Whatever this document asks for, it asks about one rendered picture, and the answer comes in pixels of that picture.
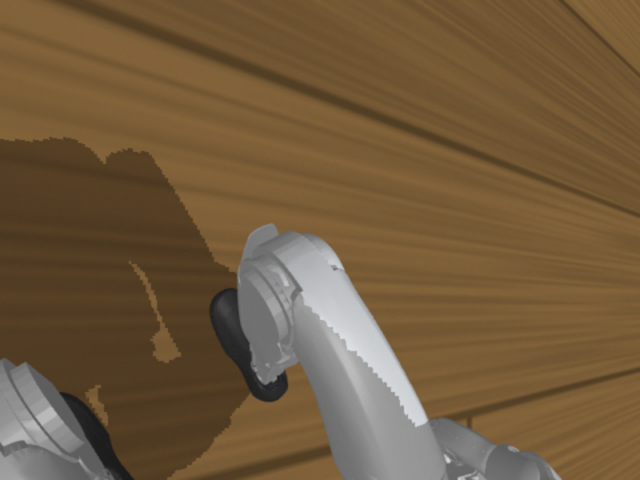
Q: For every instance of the left robot foot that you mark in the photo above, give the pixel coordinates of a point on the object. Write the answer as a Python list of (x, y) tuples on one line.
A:
[(98, 437)]

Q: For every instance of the right robot foot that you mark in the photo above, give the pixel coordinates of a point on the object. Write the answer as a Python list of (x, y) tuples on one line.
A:
[(224, 315)]

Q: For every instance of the right robot arm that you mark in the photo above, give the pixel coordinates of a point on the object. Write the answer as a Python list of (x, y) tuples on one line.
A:
[(506, 462)]

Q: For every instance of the right robot hand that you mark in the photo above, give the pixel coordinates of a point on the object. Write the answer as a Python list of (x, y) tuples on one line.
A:
[(466, 448)]

